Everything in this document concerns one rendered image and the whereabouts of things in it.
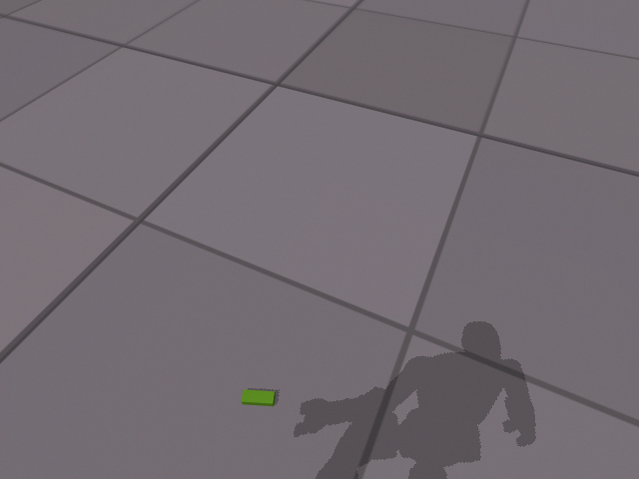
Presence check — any small box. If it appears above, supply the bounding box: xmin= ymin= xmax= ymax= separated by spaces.
xmin=241 ymin=389 xmax=276 ymax=406

